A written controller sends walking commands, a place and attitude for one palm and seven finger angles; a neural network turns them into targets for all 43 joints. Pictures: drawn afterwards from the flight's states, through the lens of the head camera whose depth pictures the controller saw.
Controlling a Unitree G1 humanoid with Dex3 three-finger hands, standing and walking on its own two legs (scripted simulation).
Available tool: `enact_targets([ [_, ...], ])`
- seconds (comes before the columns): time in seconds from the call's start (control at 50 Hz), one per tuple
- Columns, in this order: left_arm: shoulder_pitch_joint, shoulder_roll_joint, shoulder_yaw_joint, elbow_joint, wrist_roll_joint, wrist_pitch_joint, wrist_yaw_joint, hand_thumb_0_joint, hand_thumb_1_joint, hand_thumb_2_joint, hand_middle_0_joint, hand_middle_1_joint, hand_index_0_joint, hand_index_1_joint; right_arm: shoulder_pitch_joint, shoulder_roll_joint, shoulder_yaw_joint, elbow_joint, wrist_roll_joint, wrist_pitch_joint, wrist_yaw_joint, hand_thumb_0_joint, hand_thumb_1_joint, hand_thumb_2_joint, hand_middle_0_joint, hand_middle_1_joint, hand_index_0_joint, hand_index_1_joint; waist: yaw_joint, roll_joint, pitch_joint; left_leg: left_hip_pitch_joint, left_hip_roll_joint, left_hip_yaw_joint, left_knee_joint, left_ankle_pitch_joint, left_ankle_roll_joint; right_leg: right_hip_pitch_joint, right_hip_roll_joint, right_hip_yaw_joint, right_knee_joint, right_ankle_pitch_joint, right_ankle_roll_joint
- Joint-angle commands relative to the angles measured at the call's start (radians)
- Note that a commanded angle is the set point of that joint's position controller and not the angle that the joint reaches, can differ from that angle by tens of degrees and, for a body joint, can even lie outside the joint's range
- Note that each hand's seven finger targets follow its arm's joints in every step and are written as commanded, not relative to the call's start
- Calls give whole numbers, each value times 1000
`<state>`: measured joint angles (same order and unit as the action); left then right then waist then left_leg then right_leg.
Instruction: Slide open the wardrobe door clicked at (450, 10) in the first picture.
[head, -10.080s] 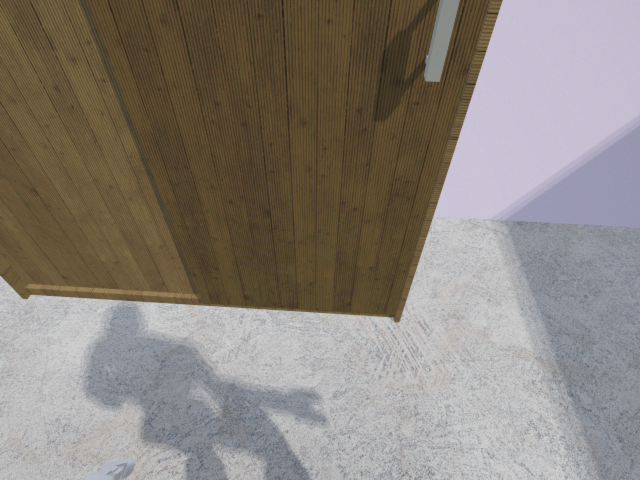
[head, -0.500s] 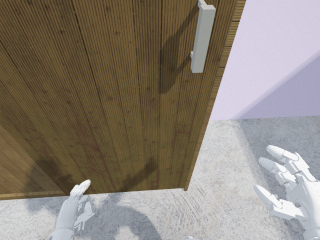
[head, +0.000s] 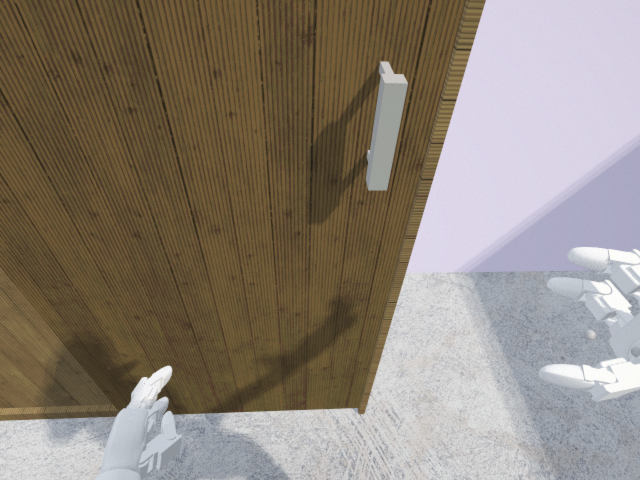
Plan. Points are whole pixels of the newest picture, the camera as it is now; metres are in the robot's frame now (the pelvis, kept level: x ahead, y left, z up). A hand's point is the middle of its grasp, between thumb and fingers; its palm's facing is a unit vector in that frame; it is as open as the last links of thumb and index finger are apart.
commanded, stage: raise the hand with hooked fingers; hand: right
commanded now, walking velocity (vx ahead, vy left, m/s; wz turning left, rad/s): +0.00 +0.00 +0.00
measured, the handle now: (381, 127) +0.47 -0.06 +0.24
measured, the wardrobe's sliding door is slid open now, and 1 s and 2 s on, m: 0.00 0.00 0.00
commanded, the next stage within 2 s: move the hooked fingers beside the handle in 0.98 s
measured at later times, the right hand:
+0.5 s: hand out of the picture +0.25 -0.29 +0.26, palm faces +0.08 +0.98 -0.17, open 13.9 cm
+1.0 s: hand out of the picture +0.27 -0.27 +0.26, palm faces +0.07 +0.98 -0.16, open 13.9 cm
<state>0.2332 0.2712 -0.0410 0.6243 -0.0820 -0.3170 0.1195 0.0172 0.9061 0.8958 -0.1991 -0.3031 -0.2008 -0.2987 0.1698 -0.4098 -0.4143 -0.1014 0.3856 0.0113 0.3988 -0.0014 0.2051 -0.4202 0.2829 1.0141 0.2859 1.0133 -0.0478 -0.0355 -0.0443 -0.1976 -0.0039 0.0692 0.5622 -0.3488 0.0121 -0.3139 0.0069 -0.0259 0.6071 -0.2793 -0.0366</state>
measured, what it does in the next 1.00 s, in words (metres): stands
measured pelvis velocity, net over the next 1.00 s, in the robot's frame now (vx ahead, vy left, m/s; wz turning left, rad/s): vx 0.00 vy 0.02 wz -0.02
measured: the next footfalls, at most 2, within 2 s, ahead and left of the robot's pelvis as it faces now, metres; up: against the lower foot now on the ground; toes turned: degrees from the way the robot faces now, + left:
none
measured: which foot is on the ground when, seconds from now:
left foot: down 0.00-1.00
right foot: down 0.00-1.00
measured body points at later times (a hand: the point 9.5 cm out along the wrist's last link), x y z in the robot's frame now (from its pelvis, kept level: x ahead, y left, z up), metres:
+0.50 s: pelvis -0.02 +0.00 +0.01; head -0.05 +0.02 +0.46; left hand +0.19 +0.20 -0.05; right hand +0.24 -0.34 +0.27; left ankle -0.03 +0.11 -0.73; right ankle +0.03 -0.09 -0.73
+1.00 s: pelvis +0.00 +0.02 +0.01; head -0.03 +0.05 +0.45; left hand +0.21 +0.23 -0.05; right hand +0.26 -0.32 +0.27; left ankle -0.03 +0.11 -0.73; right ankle +0.03 -0.09 -0.73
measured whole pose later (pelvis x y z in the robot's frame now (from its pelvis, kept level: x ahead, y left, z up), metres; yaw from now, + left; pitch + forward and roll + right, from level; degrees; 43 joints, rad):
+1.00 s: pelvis +0.00 +0.02 +0.01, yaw -1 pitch -3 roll +0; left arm 0.19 0.28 -0.10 0.61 -0.12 -0.21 0.10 0.02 0.91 0.90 -0.20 -0.30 -0.20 -0.30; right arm -0.24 -0.58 -0.51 0.04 0.34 0.38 0.47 -0.01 0.50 -0.29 0.31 1.20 0.31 1.20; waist -0.05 -0.08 -0.04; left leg -0.12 -0.01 0.09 0.49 -0.32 0.03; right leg -0.23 0.01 -0.01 0.52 -0.23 -0.02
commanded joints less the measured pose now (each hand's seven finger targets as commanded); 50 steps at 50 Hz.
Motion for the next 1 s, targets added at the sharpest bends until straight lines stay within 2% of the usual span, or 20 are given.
enact_targets([
  [0.0, -121, 105, 18, -170, 1, -42, 6, 0, 900, 900, -200, -300, -200, -300, -277, -268, -112, -195, 10, 24, -6, 0, 430, -330, 295, 1155, 295, 1155, -9, -59, -75, -90, -14, 3, -123, 182, 7, 201, -27, 104, -157, 144, 9],
  [0.1, -155, 100, 0, -177, -7, -4, 3, 0, 900, 900, -200, -300, -200, -300, -403, -323, -140, -173, 2, 119, 11, 0, 500, -300, 300, 1200, 300, 1200, -11, -68, -92, -61, -10, -1, -152, 187, 12, 234, -22, 108, -177, 147, 12],
  [0.18, -187, 94, -14, -185, -11, 7, 3, 0, 900, 900, -200, -300, -200, -300, -532, -352, -146, -187, -2, 159, 22, 0, 500, -300, 300, 1200, 300, 1200, -6, -102, -116, -66, -6, 2, -157, 171, 15, 266, -17, 122, -192, 123, 14],
  [0.2, -188, 93, -15, -183, -11, 14, 1, 0, 900, 900, -200, -300, -200, -300, -519, -376, -162, -163, -3, 170, 24, 0, 500, -300, 300, 1200, 300, 1200, -12, -65, -119, -50, -8, -5, -170, 174, 17, 267, -16, 117, -190, 128, 13],
  [0.24, -195, 100, -18, -182, -16, 22, 0, 0, 900, 900, -200, -300, -200, -300, -586, -382, -156, -148, -7, 196, 34, 0, 500, -300, 300, 1200, 300, 1200, -5, -62, -113, -57, -5, 0, -170, 166, 14, 262, -15, 123, -200, 114, 12],
  [0.28, -202, 97, -22, -182, -18, 26, 0, 0, 900, 900, -200, -300, -200, -300, -636, -400, -153, -126, -18, 222, 40, 0, 500, -300, 300, 1200, 300, 1200, -4, -110, -109, -68, -2, -3, -173, 157, 17, 272, -12, 125, -207, 99, 13],
  [0.32, -202, 103, -22, -179, -21, 34, -2, 0, 900, 900, -200, -300, -200, -300, -655, -424, -165, -84, -19, 247, 46, 0, 500, -300, 300, 1200, 300, 1200, -4, -46, -106, -61, 0, -5, -186, 147, 16, 259, -11, 126, -210, 85, 11],
  [0.38, -214, 106, -24, -184, -26, 36, -4, 0, 900, 900, -200, -300, -200, -300, -742, -457, -167, -81, -31, 275, 60, 0, 500, -300, 300, 1200, 300, 1200, -4, -87, -125, -65, 2, -4, -178, 139, 17, 277, -7, 131, -216, 75, 10],
  [0.46, -222, 110, -25, -184, -28, 37, -7, 0, 900, 900, -200, -300, -200, -300, -816, -503, -188, -59, -37, 296, 70, 0, 500, -300, 300, 1200, 300, 1200, -7, -86, -139, -58, 7, -8, -184, 143, 19, 287, -5, 129, -214, 82, 7],
  [0.5, -207, 114, -21, -182, -30, 42, -16, 0, 900, 900, -200, -300, -200, -300, -712, -472, -181, 45, -26, 317, 85, 0, 500, -300, 300, 1200, 300, 1200, -15, -20, -110, -56, 7, -15, -194, 146, 19, 255, -7, 126, -206, 87, 5],
  [0.54, -203, 126, -17, -187, -35, 50, -23, 0, 900, 900, -200, -300, -200, -300, -692, -446, -155, 68, -26, 337, 100, 0, 500, -300, 300, 1200, 300, 1200, -7, -2, -91, -75, 9, -7, -182, 146, 14, 235, -5, 123, -208, 80, 5],
  [0.58, -213, 127, -13, -203, -36, 50, -27, 0, 900, 900, -200, -300, -200, -300, -709, -463, -163, 17, -30, 341, 98, 0, 500, -300, 300, 1200, 300, 1200, -10, -48, -109, -81, 11, -10, -172, 144, 15, 246, 0, 120, -201, 74, 5],
  [0.6, -220, 122, -13, -207, -36, 52, -31, 0, 900, 900, -200, -300, -200, -300, -692, -472, -174, -6, -23, 334, 92, 0, 500, -300, 300, 1200, 300, 1200, -16, -13, -115, -63, 14, -19, -182, 152, 16, 237, -4, 113, -186, 95, 5],
  [0.68, -222, 120, -12, -214, -31, 42, -22, 0, 900, 900, -200, -300, -200, -300, -748, -508, -220, -100, -19, 298, 67, 0, 500, -300, 300, 1200, 300, 1200, -11, -57, -171, -63, 9, -16, -169, 148, 11, 274, -1, 106, -176, 105, 0],
  [0.7, -224, 114, -13, -208, -28, 43, -21, 0, 900, 900, -200, -300, -200, -300, -717, -524, -236, -93, -15, 291, 58, 0, 500, -300, 300, 1200, 300, 1200, -18, -37, -150, -50, 17, -36, -186, 148, 13, 252, -6, 100, -164, 112, 0],
  [0.78, -212, 118, -11, -198, -28, 32, -14, 0, 900, 900, -200, -300, -200, -300, -752, -506, -225, -99, -29, 285, 43, 0, 500, -300, 300, 1200, 300, 1200, -8, -99, -152, -63, 13, -18, -168, 184, 11, 276, -3, 97, -167, 140, 0],
  [0.8, -212, 114, -8, -195, -27, 35, -15, 0, 900, 900, -200, -300, -200, -300, -723, -512, -228, -89, -30, 289, 44, 0, 500, -300, 300, 1200, 300, 1200, -15, -78, -146, -47, 18, -37, -181, 202, 11, 264, -5, 91, -154, 154, -2],
  [0.86, -208, 118, -9, -193, -31, 37, -13, 0, 900, 900, -200, -300, -200, -300, -748, -481, -194, -77, -32, 302, 55, 0, 500, -300, 300, 1200, 300, 1200, 2, -73, -147, -60, 16, -26, -167, 243, 5, 281, -2, 90, -151, 176, -6],
  [0.9, -206, 117, -8, -189, -30, 39, -15, 0, 900, 900, -200, -300, -200, -300, -708, -485, -195, -45, -29, 308, 62, 0, 500, -300, 300, 1200, 300, 1200, -7, -49, -132, -49, 22, -41, -176, 264, 4, 263, -4, 89, -141, 186, -6],
  [0.98, -214, 121, -7, -196, -33, 40, -17, 0, 900, 900, -200, -300, -200, -300, -733, -489, -201, -56, -25, 306, 75, 0, 500, -300, 300, 1200, 300, 1200, -4, -49, -172, -48, 19, -29, -156, 298, -1, 281, 4, 88, -134, 207, -9],
])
